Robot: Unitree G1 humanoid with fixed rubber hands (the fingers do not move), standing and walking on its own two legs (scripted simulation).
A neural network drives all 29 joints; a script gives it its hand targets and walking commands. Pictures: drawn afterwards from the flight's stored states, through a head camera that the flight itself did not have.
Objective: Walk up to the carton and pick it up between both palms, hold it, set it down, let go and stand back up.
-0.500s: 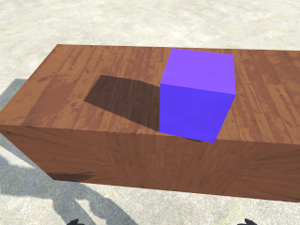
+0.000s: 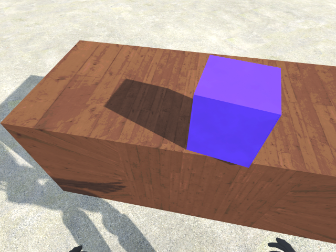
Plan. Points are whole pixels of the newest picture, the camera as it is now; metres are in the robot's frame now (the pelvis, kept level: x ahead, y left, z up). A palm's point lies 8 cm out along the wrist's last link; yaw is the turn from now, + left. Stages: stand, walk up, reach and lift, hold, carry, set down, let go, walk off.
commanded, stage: walk up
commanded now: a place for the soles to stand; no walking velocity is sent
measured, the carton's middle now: (229, 112) +0.52 -0.15 +0.00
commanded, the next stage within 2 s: none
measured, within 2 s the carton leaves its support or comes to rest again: neither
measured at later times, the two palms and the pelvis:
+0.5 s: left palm out of the picture +0.09 +0.11 -0.10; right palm out of the picture +0.16 -0.42 -0.11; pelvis +0.06 -0.15 +0.00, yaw +3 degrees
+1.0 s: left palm (120, 243) +0.16 +0.15 -0.10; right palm (325, 219) +0.23 -0.37 -0.09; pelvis +0.09 -0.12 +0.00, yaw -3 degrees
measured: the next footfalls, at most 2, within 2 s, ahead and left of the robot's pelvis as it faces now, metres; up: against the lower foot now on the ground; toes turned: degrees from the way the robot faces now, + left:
right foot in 0.28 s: +0.10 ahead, -0.22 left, +0.00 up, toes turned -15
left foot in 0.74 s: +0.15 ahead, -0.01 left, +0.00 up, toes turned -8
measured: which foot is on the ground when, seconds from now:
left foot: down 0.00-0.28, up 0.30-0.72, down 0.74-1.00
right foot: up 0.00-0.26, down 0.28-1.00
